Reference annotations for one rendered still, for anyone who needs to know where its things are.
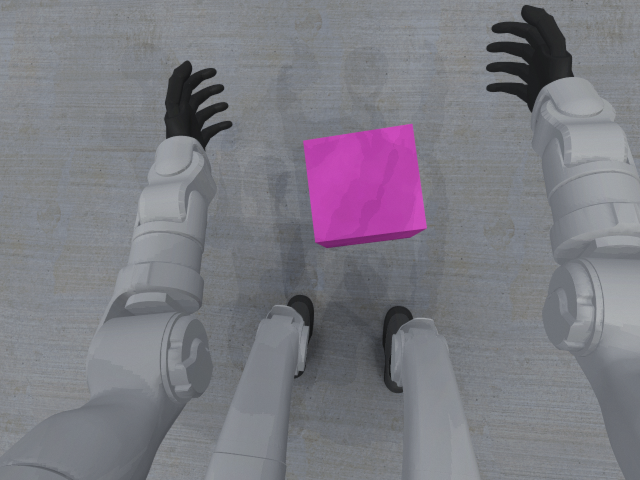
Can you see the carton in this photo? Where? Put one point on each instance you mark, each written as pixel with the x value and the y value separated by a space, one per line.
pixel 365 187

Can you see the robot right foot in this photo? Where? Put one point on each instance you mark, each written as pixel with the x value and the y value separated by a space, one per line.
pixel 394 319

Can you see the right robot forearm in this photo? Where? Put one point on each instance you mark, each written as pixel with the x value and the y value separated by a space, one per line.
pixel 592 184

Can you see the left robot upper arm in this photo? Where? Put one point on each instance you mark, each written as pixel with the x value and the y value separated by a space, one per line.
pixel 142 370

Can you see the right robot upper arm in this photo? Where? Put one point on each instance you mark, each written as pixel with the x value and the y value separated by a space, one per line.
pixel 593 311

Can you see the robot left thigh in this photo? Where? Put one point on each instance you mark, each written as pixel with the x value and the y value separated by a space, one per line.
pixel 252 444

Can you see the robot left hand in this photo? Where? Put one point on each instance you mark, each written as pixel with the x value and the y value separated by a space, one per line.
pixel 181 106

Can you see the robot right hand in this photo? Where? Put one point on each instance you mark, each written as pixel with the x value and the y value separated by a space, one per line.
pixel 546 55

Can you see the left robot forearm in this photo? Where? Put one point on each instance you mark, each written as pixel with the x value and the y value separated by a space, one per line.
pixel 163 270

